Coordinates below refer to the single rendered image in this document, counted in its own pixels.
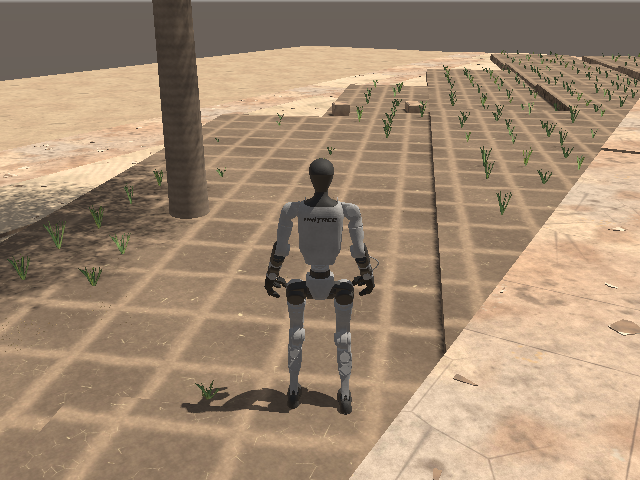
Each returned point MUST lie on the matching right robot hand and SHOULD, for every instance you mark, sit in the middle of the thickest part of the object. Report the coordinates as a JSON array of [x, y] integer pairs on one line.
[[360, 281]]

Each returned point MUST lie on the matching left robot forearm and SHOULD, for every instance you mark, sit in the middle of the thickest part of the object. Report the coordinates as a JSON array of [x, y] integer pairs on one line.
[[275, 264]]

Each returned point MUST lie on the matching right robot upper arm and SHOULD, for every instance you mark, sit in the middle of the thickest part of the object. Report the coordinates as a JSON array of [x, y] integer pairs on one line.
[[352, 213]]

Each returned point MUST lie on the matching right robot forearm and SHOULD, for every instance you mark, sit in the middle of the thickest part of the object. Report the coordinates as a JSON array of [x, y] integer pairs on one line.
[[364, 265]]

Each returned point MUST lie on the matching left robot upper arm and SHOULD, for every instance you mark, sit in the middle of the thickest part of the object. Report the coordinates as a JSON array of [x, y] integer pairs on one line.
[[288, 212]]

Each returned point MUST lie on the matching robot right foot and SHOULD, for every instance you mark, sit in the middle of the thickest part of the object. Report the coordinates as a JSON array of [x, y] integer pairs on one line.
[[345, 406]]

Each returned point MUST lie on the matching robot head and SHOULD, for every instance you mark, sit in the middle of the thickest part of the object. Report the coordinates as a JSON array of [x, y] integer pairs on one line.
[[321, 173]]

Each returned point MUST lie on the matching left robot hand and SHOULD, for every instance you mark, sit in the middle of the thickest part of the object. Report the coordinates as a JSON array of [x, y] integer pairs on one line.
[[276, 283]]

